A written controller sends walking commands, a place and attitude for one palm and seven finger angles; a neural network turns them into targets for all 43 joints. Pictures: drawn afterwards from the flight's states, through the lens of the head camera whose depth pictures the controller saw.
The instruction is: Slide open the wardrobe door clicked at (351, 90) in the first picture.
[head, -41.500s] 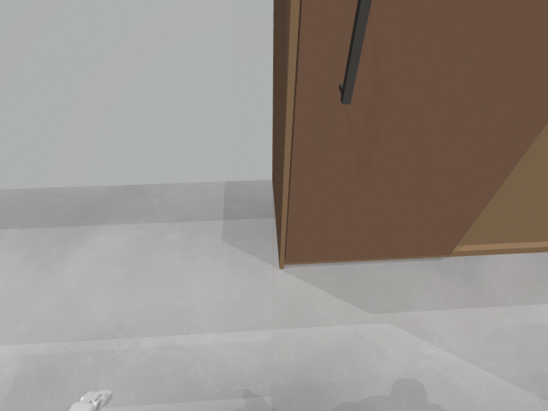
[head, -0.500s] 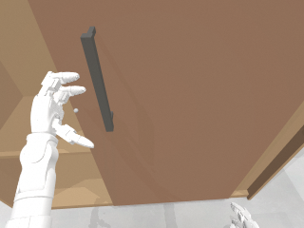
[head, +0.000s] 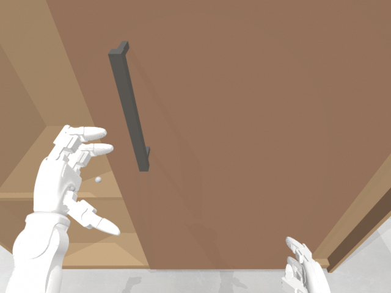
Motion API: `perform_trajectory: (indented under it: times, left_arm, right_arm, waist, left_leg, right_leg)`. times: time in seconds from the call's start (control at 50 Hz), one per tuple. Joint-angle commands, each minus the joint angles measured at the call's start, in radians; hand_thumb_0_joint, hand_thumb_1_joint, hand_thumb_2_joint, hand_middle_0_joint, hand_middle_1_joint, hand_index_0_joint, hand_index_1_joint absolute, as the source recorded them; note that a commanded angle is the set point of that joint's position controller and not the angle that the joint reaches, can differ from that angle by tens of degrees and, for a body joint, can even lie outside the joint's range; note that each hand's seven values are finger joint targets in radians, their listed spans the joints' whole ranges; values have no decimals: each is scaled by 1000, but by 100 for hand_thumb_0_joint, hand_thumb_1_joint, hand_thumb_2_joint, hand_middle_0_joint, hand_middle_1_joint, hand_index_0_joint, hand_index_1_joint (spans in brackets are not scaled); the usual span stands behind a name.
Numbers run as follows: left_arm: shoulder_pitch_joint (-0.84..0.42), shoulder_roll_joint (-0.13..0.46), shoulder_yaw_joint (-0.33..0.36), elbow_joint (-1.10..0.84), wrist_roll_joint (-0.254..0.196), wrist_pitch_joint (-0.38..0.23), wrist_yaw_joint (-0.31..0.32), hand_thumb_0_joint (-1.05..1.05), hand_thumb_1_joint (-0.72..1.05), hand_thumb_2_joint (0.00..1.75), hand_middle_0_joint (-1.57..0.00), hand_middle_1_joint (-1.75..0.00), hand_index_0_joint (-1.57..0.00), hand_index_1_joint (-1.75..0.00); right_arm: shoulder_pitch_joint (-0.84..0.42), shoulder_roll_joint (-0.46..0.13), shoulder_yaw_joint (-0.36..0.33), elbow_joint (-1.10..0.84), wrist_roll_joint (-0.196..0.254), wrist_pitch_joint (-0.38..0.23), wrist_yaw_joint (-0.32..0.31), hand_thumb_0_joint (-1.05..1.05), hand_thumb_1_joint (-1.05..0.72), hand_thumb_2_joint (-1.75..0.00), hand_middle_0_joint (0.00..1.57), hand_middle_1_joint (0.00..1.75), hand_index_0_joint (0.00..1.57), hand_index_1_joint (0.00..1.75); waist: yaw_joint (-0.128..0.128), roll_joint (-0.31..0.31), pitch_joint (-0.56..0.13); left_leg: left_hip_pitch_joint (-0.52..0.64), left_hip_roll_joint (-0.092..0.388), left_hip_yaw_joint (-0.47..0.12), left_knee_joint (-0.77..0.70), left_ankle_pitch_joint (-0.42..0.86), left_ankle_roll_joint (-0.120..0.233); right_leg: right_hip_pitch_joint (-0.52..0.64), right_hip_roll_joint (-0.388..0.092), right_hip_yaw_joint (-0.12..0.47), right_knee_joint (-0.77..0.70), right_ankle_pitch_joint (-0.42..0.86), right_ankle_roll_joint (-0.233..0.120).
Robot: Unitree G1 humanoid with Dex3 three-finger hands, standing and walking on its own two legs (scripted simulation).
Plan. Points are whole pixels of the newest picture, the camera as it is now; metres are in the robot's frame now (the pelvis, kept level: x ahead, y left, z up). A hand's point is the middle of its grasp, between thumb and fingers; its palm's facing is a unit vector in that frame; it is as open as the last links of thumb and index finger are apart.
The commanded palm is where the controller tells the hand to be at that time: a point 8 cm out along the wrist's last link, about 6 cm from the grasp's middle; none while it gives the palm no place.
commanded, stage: slip the hand off the handle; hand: left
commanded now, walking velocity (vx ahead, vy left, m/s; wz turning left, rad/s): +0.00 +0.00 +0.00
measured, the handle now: (135, 114) +0.38 +0.17 +0.21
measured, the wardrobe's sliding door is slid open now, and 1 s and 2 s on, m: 0.54 0.54 0.54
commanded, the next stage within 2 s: draw the hand back to the body in 0.32 s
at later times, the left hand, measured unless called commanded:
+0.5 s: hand (84, 178) +0.24 +0.22 +0.18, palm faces +0.12 -0.99 -0.10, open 14.7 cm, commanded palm +0.20 +0.26 +0.18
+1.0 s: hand (59, 194) +0.21 +0.24 +0.17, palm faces +0.25 -0.96 -0.16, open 14.5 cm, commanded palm +0.17 +0.28 +0.19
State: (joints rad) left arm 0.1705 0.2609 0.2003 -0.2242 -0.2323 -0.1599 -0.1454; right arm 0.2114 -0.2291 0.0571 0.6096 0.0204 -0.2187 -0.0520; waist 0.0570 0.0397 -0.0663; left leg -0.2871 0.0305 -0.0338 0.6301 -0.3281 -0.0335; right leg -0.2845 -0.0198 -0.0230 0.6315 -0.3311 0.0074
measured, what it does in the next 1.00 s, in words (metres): stands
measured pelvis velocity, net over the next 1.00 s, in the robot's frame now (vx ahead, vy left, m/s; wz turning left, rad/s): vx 0.00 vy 0.01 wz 0.01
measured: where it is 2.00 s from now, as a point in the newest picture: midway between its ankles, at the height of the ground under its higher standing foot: outside the picture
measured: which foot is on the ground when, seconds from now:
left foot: down 0.00-1.00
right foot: down 0.00-1.00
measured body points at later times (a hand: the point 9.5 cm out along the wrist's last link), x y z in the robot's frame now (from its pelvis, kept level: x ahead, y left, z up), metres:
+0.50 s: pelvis +0.01 +0.00 +0.00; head -0.01 -0.01 +0.45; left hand +0.23 +0.27 +0.18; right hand +0.19 -0.22 -0.07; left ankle +0.01 +0.14 -0.73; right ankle +0.00 -0.12 -0.73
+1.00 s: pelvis +0.00 +0.01 +0.00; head -0.05 +0.00 +0.45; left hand +0.19 +0.29 +0.18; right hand +0.22 -0.18 -0.04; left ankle +0.01 +0.14 -0.73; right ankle +0.00 -0.12 -0.73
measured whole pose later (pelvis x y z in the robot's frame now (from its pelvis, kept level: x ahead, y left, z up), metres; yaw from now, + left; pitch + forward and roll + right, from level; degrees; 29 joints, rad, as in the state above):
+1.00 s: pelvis +0.00 +0.01 +0.00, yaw +1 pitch -3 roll -1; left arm 0.30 0.32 0.29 -0.45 -0.24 0.23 -0.08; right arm 0.19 -0.22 0.08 0.60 0.03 -0.23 -0.09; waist 0.07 0.04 -0.08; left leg -0.23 0.02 -0.04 0.62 -0.33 -0.01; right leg -0.21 -0.03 -0.03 0.58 -0.32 0.03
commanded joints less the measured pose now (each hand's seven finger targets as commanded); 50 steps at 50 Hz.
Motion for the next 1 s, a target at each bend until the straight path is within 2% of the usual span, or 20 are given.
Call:
perform_trajectory:
  times: [0.0, 0.02, 0.1, 0.14, 0.2, 0.22, 0.24, 0.28, 0.42, 0.44, 0.46, 0.48, 0.54, 0.58, 0.7, 0.8, 0.92, 0.94, 0.96, 0.98]
  left_arm:
    - [-114, 179, 154, -286, -33, -95, 9, 0, -55, 20, -25, -115, -25, -115]
    - [-101, 202, 182, -278, -39, -101, 7, 0, -55, 20, -25, -115, -25, -115]
    - [-190, 180, 140, -253, -55, -113, -23, 0, -55, 20, -25, -115, -25, -115]
    - [-179, 192, 147, -208, -67, -110, -50, 0, -55, 20, -25, -115, -25, -115]
    - [-219, 173, 114, -192, -73, -104, -80, 0, -55, 20, -25, -115, -25, -115]
    - [-185, 208, 155, -179, -76, -100, -83, 0, -55, 20, -25, -115, -25, -115]
    - [-202, 185, 133, -203, -80, -102, -90, 0, -55, 20, -25, -115, -25, -115]
    - [-173, 220, 179, -205, -84, -99, -85, 0, -55, 20, -25, -115, -25, -115]
    - [-78, 192, 198, -237, -86, -104, -49, 0, -55, 20, -25, -115, -25, -115]
    - [13, 223, 243, -141, -118, 50, -42, 0, -55, 20, -25, -115, -25, -115]
    - [-44, 188, 196, -270, -120, 118, -44, 0, -55, 20, -25, -115, -25, -115]
    - [-57, 215, 224, -302, -115, 161, -34, 0, -55, 20, -25, -115, -25, -115]
    - [-43, 193, 195, -376, -119, 304, -16, 0, -55, 20, -25, -115, -25, -115]
    - [-90, 197, 201, -449, -119, 343, -2, 0, -55, 20, -25, -115, -25, -115]
    - [-76, 147, 151, -459, -99, 314, 5, 0, -55, 20, -25, -115, -25, -115]
    - [-84, 173, 167, -401, -88, 367, 1, 0, -55, 20, -25, -115, -25, -115]
    - [-89, 205, 203, -467, -85, 375, 13, 0, -37, 29, -24, -104, -24, -104]
    - [-106, 323, 219, -548, 74, 243, 134, 0, -33, 31, -24, -102, -24, -102]
    - [21, 250, 198, -428, 82, 203, 177, 0, -30, 32, -24, -100, -24, -100]
    - [56, 247, 198, -426, 89, 186, 195, 0, -26, 34, -24, -98, -24, -98]
  right_arm:
    - [-131, -97, -49, -175, 4, -65, -9, 0, -90, -90, 20, 30, 20, 30]
    - [-122, -100, -51, -169, 5, -66, -9, 0, -90, -90, 20, 30, 20, 30]
    - [-112, -107, -51, -146, 10, -83, -19, 0, -90, -90, 20, 30, 20, 30]
    - [-105, -114, -52, -137, 13, -90, -27, 0, -90, -90, 20, 30, 20, 30]
    - [-105, -120, -54, -134, 18, -102, -36, 0, -90, -90, 20, 30, 20, 30]
    - [-99, -123, -59, -133, 19, -104, -39, 0, -90, -90, 20, 30, 20, 30]
    - [-104, -122, -56, -138, 16, -109, -39, 0, -90, -90, 20, 30, 20, 30]
    - [-108, -128, -57, -140, 15, -114, -39, 0, -90, -90, 20, 30, 20, 30]
    - [-92, -116, -60, -156, 10, -115, -22, 0, -90, -90, 20, 30, 20, 30]
    - [-117, -118, -61, -160, 34, -111, -26, 0, -90, -90, 20, 30, 20, 30]
    - [-130, -111, -53, -181, 41, -104, -29, 0, -90, -90, 20, 30, 20, 30]
    - [-140, -115, -54, -188, 40, -100, -36, 0, -90, -90, 20, 30, 20, 30]
    - [-138, -110, -44, -198, 51, -95, -44, 0, -90, -90, 20, 30, 20, 30]
    - [-150, -116, -41, -195, 49, -98, -51, 0, -90, -90, 20, 30, 20, 30]
    - [-128, -117, -37, -162, 38, -109, -46, 0, -90, -90, 20, 30, 20, 30]
    - [-155, -113, -28, -158, 43, -82, -54, 0, -90, -90, 20, 30, 20, 30]
    - [-170, -107, -23, -177, 39, -73, -55, 0, -90, -90, 20, 30, 20, 30]
    - [-175, -97, -33, -183, -2, -76, -46, 0, -90, -90, 20, 30, 20, 30]
    - [-161, -90, -31, -165, -8, -74, -42, 0, -90, -90, 20, 30, 20, 30]
    - [-159, -100, -34, -164, -7, -66, -34, 0, -90, -90, 20, 30, 20, 30]
  waist:
    - [17, -31, -119]
    - [15, -39, -102]
    - [-19, -1, -43]
    - [-23, -27, -20]
    - [-30, -32, -49]
    - [-16, -30, -57]
    - [-15, -25, -90]
    - [1, -16, -121]
    - [16, -30, -136]
    - [56, 0, -158]
    - [41, 22, -165]
    - [40, 25, -158]
    - [31, 10, -129]
    - [16, -16, -120]
    - [-1, 4, -96]
    - [5, 15, -19]
    - [15, 47, -64]
    - [27, 59, 13]
    - [20, 16, 37]
    - [25, -5, 34]
  left_leg:
    - [26, -41, 52, -79, 179, 54]
    - [16, -40, 54, -74, 176, 53]
    - [9, -44, 53, -60, 122, 55]
    - [-6, -44, 51, -58, 99, 56]
    - [-2, -45, 45, -55, 91, 60]
    - [-5, -43, 43, -56, 100, 58]
    - [4, -47, 41, -56, 118, 59]
    - [6, -47, 40, -51, 142, 58]
    - [5, -43, 43, -50, 227, 52]
    - [-12, -35, 46, -83, 214, 51]
    - [15, -40, 51, -90, 230, 54]
    - [22, -38, 48, -86, 245, 55]
    - [36, -35, 38, -96, 265, 56]
    - [62, -34, 28, -93, 263, 61]
    - [94, -28, 8, -92, 268, 51]
    - [61, -26, 0, -127, 152, 48]
    - [80, -28, -3, -134, 152, 47]
    - [40, -42, 4, -140, 138, 51]
    - [33, -34, 5, -148, 117, 47]
    - [26, -32, 1, -156, 102, 46]
  right_leg:
    - [54, 20, -19, -104, 213, -14]
    - [47, 20, -15, -107, 215, -12]
    - [-14, 20, -1, -131, 149, -7]
    - [-27, 17, 7, -145, 118, -4]
    - [-24, 14, 11, -141, 102, -2]
    - [-11, 16, 9, -135, 113, -4]
    - [3, 14, 5, -123, 142, -4]
    - [23, 16, 3, -110, 175, -5]
    - [41, 18, -23, -71, 288, -10]
    - [88, 9, -26, -81, 294, -16]
    - [92, 5, -32, -94, 305, -12]
    - [95, 7, -34, -95, 310, -12]
    - [66, 13, -52, -101, 312, -12]
    - [51, 18, -57, -111, 294, -9]
    - [16, 25, -62, -99, 269, -14]
    - [-4, 23, -58, -136, 135, -16]
    - [22, 24, -57, -136, 121, -19]
    - [31, 16, -17, -183, 121, -23]
    - [21, 10, -29, -175, 107, -27]
    - [29, 11, -26, -180, 95, -28]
